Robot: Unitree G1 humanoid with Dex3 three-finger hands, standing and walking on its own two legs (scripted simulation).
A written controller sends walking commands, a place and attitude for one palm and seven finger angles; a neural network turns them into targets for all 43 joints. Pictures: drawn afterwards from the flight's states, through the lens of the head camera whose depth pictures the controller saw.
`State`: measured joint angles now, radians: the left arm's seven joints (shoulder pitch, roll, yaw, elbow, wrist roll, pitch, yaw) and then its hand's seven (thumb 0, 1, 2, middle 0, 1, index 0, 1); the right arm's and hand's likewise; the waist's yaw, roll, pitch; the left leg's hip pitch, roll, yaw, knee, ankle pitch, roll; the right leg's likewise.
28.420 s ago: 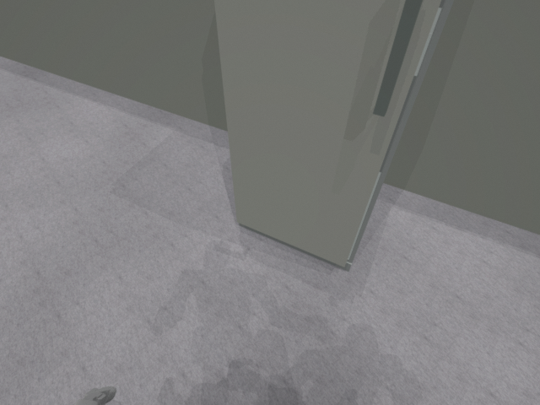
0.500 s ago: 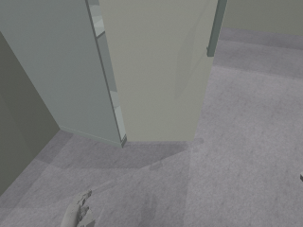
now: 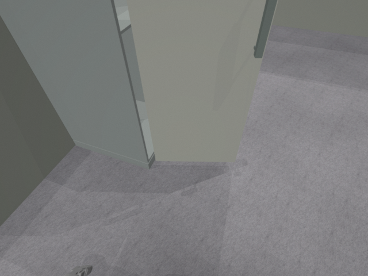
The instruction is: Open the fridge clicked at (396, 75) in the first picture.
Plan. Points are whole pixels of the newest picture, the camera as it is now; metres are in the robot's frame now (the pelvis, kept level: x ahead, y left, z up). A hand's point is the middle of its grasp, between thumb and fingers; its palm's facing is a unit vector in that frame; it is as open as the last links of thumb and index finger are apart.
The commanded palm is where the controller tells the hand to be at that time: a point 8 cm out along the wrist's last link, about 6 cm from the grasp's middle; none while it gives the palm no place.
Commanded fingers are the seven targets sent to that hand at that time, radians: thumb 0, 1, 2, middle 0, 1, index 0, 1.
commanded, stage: let the arm hang, fingers relaxed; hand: right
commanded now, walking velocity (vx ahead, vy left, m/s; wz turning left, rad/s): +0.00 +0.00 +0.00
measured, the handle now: (267, 9) +0.86 -0.20 +0.22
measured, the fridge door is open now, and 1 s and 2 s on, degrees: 71 71 71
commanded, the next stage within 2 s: look to check the result in 0.80 s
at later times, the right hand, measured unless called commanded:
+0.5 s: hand out of the picture +0.03 -0.26 -0.15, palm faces -0.03 +0.93 -0.36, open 7.4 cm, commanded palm none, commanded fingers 0.00 -0.90 -0.90 0.20 0.30 0.20 0.30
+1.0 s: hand out of the picture +0.11 -0.23 -0.15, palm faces -0.07 +0.95 -0.29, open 7.4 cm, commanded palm none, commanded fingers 0.00 -0.90 -0.90 0.20 0.30 0.20 0.30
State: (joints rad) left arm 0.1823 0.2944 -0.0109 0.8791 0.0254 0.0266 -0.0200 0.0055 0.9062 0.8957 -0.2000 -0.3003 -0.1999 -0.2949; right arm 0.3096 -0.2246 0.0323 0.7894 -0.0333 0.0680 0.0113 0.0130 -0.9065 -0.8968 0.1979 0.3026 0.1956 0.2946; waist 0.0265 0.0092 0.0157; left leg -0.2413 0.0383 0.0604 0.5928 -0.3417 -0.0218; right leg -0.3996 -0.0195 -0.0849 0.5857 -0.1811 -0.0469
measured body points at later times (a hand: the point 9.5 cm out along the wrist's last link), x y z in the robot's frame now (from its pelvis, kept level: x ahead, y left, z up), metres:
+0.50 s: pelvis +0.00 +0.00 +0.01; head +0.01 +0.00 +0.46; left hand +0.06 +0.27 -0.13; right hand +0.03 -0.31 -0.12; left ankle -0.02 +0.14 -0.73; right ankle +0.08 -0.09 -0.73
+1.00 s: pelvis +0.03 +0.00 +0.02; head +0.05 -0.01 +0.47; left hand +0.10 +0.31 -0.11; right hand +0.11 -0.28 -0.13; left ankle -0.02 +0.14 -0.73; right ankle +0.08 -0.09 -0.73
